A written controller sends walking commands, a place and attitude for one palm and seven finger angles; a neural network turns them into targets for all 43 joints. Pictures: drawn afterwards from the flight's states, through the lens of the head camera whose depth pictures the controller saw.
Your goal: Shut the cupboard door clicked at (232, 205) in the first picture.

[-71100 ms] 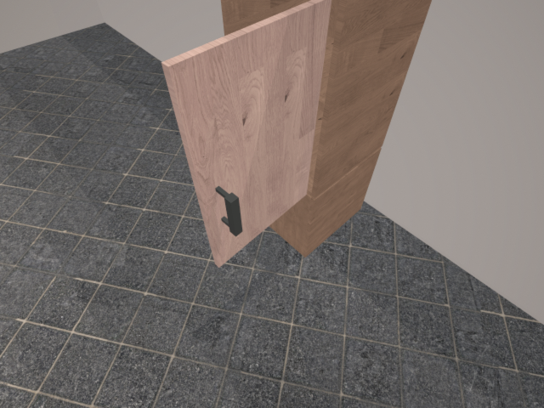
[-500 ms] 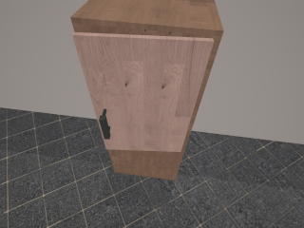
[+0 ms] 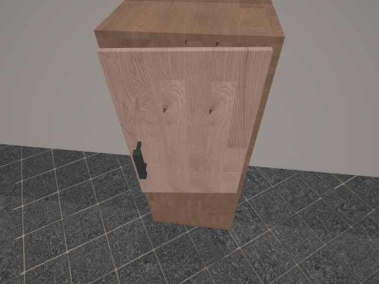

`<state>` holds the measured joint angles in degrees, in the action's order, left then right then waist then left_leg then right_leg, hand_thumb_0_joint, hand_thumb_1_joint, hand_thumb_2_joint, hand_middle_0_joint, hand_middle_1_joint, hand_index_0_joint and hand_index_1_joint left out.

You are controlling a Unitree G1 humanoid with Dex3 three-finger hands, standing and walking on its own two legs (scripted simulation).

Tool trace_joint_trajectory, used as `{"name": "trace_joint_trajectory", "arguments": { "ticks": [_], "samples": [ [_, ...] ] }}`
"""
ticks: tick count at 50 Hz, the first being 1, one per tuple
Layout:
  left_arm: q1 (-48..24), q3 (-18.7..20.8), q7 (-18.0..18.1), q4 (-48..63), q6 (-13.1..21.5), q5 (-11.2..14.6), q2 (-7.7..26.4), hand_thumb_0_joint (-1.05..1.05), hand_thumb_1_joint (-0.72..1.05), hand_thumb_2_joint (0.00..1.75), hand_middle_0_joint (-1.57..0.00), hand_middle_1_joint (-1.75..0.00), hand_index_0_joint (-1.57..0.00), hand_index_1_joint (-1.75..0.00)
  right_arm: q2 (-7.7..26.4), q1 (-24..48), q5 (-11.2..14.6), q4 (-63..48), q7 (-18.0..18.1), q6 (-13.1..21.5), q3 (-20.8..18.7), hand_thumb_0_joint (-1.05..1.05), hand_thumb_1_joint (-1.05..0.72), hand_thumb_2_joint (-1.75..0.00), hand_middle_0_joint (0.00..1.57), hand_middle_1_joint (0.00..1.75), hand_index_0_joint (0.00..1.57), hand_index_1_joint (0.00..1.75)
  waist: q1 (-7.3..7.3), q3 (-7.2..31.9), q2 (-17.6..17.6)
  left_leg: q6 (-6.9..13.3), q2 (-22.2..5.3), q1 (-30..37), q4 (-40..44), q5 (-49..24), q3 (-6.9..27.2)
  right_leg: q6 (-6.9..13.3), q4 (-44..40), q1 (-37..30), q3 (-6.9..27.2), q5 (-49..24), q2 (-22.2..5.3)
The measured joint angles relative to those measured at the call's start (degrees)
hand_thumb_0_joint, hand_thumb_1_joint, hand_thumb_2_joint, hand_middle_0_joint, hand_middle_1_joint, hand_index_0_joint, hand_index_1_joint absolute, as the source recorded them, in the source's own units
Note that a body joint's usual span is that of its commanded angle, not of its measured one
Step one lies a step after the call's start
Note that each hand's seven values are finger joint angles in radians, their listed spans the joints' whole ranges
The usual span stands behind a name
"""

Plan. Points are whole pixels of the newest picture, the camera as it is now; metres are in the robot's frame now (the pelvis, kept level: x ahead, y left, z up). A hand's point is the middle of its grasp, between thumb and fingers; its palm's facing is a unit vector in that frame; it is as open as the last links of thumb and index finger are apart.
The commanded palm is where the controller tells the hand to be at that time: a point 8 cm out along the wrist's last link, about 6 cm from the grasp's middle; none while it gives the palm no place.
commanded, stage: look again from close up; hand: left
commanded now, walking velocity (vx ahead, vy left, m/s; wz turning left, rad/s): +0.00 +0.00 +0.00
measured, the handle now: (141, 160) +0.49 +0.19 -0.10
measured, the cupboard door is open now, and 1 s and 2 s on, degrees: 6 6 6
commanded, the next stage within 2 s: raise the hand and make a fist in 0.14 s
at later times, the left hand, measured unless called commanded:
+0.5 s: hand (114, 249) +0.20 +0.17 -0.02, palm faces +0.12 -0.99 -0.03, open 6.9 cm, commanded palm +0.12 +0.23 -0.07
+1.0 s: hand (113, 272) +0.17 +0.18 -0.07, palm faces +0.02 -1.00 -0.02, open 4.5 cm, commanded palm +0.13 +0.23 -0.07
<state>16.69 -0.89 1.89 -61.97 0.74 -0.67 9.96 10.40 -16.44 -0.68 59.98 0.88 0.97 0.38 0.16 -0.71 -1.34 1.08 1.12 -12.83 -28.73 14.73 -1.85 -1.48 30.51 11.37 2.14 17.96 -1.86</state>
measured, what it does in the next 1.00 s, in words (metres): lowers itself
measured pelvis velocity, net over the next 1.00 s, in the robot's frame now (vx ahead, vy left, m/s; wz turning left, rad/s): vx -0.05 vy -0.02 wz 0.02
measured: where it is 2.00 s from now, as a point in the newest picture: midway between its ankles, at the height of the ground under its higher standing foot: outside the picture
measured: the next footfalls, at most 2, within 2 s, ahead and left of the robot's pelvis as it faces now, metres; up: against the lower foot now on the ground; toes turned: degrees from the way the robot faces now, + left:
none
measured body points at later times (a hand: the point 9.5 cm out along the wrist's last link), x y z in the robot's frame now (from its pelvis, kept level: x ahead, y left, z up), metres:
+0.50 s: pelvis -0.02 -0.03 -0.06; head +0.01 -0.02 +0.39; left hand +0.18 +0.23 -0.02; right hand +0.16 -0.28 -0.12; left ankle +0.01 +0.11 -0.74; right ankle -0.01 -0.13 -0.74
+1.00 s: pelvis -0.05 -0.02 -0.12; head +0.02 -0.02 +0.32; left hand +0.16 +0.24 -0.07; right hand +0.13 -0.24 -0.21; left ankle +0.01 +0.11 -0.74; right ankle -0.02 -0.13 -0.74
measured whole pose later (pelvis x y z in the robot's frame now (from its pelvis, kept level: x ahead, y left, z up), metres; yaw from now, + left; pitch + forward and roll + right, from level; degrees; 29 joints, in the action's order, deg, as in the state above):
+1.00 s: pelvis -0.05 -0.02 -0.12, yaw +1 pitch +17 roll -2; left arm 22.2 11.0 -17.6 0.4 20.1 18.1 13.8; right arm 10.1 -13.7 1.4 32.3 3.7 13.0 0.3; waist 0.9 9.6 -2.2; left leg -1.2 -1.8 -62.7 -75.6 30.0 3.3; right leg 1.1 74.3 58.4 -4.1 33.1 0.3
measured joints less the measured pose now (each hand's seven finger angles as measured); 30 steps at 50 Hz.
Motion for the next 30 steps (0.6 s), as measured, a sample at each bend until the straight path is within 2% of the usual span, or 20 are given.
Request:
{"name": "trace_joint_trajectory", "arguments": {
  "ticks": [13, 14, 15, 17, 18, 20, 22, 25, 26, 27, 28, 30],
  "samples": [
    [-2.97, 0.22, 0.11, 0.19, 0.22, 0.01, 1.48, 0.00, 0.91, 0.90, -0.20, -0.30, -0.20, -0.30, 1.14, 2.80, 0.29, 1.30, -0.07, 0.24, 0.12, 0.00, -0.91, -0.90, 0.20, 0.30, 0.20, 0.29, 0.06, -1.40, 0.70, -0.67, -0.94, 0.77, 1.04, -0.11, 0.07, 0.46, -1.78, -1.04, -0.08, -0.47, 0.90],
    [-0.50, 3.80, -0.53, 9.64, -3.09, 1.15, 1.20, 0.00, 0.90, 0.90, -0.20, -0.30, -0.21, -0.30, 1.14, 2.36, 0.44, -0.62, 0.65, 1.45, 0.17, 0.00, -0.91, -0.90, 0.20, 0.30, 0.20, 0.29, -0.17, -2.28, 1.00, -0.78, -1.14, 0.16, -0.39, 0.44, 0.31, 0.54, -0.76, -0.67, -0.35, -0.25, 1.10],
    [2.70, 4.77, 0.04, 20.53, -3.01, 2.86, 1.64, 0.01, 0.90, 0.90, -0.20, -0.30, -0.21, -0.30, 1.08, 1.06, 1.19, -3.10, 1.98, 4.14, 0.28, 0.00, -0.91, -0.90, 0.20, 0.30, 0.20, 0.29, 0.06, -2.27, 1.70, -0.87, -1.02, -0.81, -1.74, 1.02, 0.34, 0.73, 1.75, 0.90, -0.71, 0.48, 0.92],
    [7.74, 4.82, 1.51, 38.43, 0.20, 6.46, 2.02, 0.01, 0.91, 0.90, -0.21, -0.30, -0.21, -0.30, 1.37, -1.34, 2.02, -7.47, 3.19, 9.88, -0.39, 0.01, -0.91, -0.90, 0.20, 0.30, 0.20, 0.29, -0.02, -0.24, 2.27, -1.11, -0.50, -2.91, -3.88, 1.94, 0.62, 1.14, 5.65, 3.55, -2.27, 2.30, 0.02],
    [8.02, 5.31, 1.54, 43.61, 2.63, 7.49, 1.76, 0.01, 0.91, 0.90, -0.21, -0.31, -0.22, -0.31, 1.68, -1.85, 2.12, -9.52, 3.02, 12.14, -1.02, 0.01, -0.91, -0.90, 0.20, 0.30, 0.20, 0.29, -0.52, 0.92, 2.11, -1.20, -0.21, -4.68, -5.52, 2.46, 1.16, 1.23, 6.47, 4.55, -3.12, 3.38, -0.39],
    [5.75, 7.35, -0.25, 47.88, 9.67, 9.43, 0.76, 0.01, 0.91, 0.90, -0.23, -0.32, -0.23, -0.32, 2.48, -0.91, 1.71, -13.18, 2.25, 14.87, -2.09, 0.01, -0.91, -0.90, 0.20, 0.30, 0.20, 0.29, -1.46, 3.39, 1.40, -1.36, -0.26, -10.36, -10.23, 3.82, 2.02, 1.24, 10.15, 9.43, -4.05, 5.08, -0.44],
    [2.83, 9.74, -4.62, 48.11, 18.46, 11.61, 0.20, 0.01, 0.91, 0.90, -0.24, -0.34, -0.25, -0.35, 2.82, 1.32, 1.18, -16.62, 1.04, 16.22, -3.09, 0.01, -0.91, -0.90, 0.20, 0.30, 0.20, 0.29, -1.65, 5.64, 1.55, -1.69, -0.64, -17.29, -15.84, 5.45, 2.01, 1.69, 16.16, 16.63, -3.95, 6.53, -0.14],
    [1.01, 11.78, -14.34, 47.38, 31.43, 14.82, 0.52, 0.00, 0.91, 0.90, -0.28, -0.39, -0.28, -0.39, 3.18, 4.77, 0.58, -21.67, -0.62, 17.36, -4.18, 0.01, -0.91, -0.90, 0.20, 0.30, 0.20, 0.29, -0.98, 8.50, 3.05, -2.34, -1.37, -28.44, -25.84, 8.80, 1.52, 2.39, 26.92, 28.38, -3.25, 9.94, 0.44],
    [1.00, 12.11, -17.60, 47.22, 34.34, 15.51, 0.83, 0.00, 0.91, 0.90, -0.30, -0.40, -0.30, -0.40, 3.43, 5.76, 0.64, -23.38, -0.94, 17.46, -4.50, 0.01, -0.91, -0.90, 0.20, 0.30, 0.20, 0.29, -0.63, 8.99, 3.53, -2.52, -1.53, -31.79, -29.31, 10.00, 1.49, 2.56, 30.14, 31.75, -3.14, 9.76, 0.56],
    [1.30, 12.27, -20.40, 47.23, 35.71, 16.31, 1.12, 0.00, 0.91, 0.90, -0.31, -0.42, -0.31, -0.42, 3.76, 6.62, 0.85, -25.07, -1.04, 17.28, -4.76, 0.01, -0.91, -0.90, 0.20, 0.30, 0.20, 0.29, -0.22, 9.24, 3.82, -2.77, -1.66, -34.71, -32.59, 11.12, 1.57, 2.77, 33.49, 34.64, -3.13, 11.00, 0.68],
    [1.87, 12.29, -22.61, 47.37, 35.65, 17.21, 1.32, 0.00, 0.91, 0.90, -0.33, -0.44, -0.33, -0.44, 4.16, 7.27, 1.15, -26.67, -0.95, 16.92, -4.96, 0.01, -0.91, -0.90, 0.20, 0.30, 0.20, 0.29, 0.23, 9.48, 3.88, -2.89, -1.74, -37.31, -35.55, 12.20, 1.78, 2.95, 36.51, 37.13, -3.27, 12.89, 0.76],
    [3.58, 12.25, -24.89, 48.15, 33.03, 18.67, 1.45, 0.00, 0.90, 0.90, -0.36, -0.47, -0.37, -0.47, 4.91, 8.11, 1.76, -29.39, -0.20, 16.20, -5.06, 0.01, -0.91, -0.90, 0.20, 0.30, 0.20, 0.29, 1.27, 9.64, 3.48, -3.06, -1.90, -41.40, -40.39, 13.86, 2.51, 3.29, 41.14, 40.83, -3.90, 15.32, 0.94]
  ]
}}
